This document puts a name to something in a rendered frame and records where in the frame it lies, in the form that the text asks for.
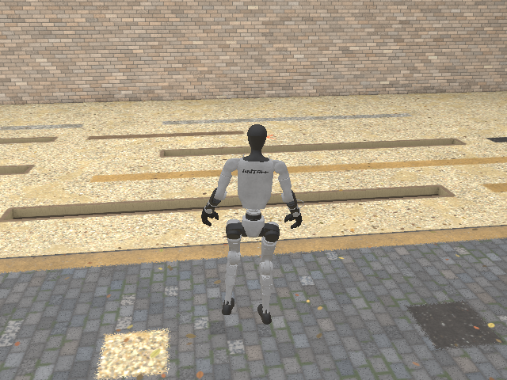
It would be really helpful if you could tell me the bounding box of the right robot forearm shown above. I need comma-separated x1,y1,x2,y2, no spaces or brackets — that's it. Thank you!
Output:
286,191,300,217

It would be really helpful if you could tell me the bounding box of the left robot forearm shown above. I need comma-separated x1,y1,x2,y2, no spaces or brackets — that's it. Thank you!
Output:
204,188,221,214

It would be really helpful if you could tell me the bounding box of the robot right hand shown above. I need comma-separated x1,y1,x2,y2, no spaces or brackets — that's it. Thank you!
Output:
284,213,302,229

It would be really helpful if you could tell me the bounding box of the right robot upper arm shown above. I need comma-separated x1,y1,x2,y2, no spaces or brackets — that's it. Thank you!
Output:
273,160,294,203

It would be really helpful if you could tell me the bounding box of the left robot upper arm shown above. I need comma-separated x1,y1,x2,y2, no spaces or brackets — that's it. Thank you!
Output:
214,158,240,200

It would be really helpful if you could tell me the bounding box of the robot left foot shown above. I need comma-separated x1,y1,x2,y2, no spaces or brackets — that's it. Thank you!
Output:
222,298,234,315

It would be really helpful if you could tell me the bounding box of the robot left hand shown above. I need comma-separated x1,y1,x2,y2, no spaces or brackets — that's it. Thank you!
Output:
201,209,219,226

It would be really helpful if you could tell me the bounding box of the left robot thigh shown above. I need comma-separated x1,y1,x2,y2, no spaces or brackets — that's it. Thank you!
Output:
226,219,242,265

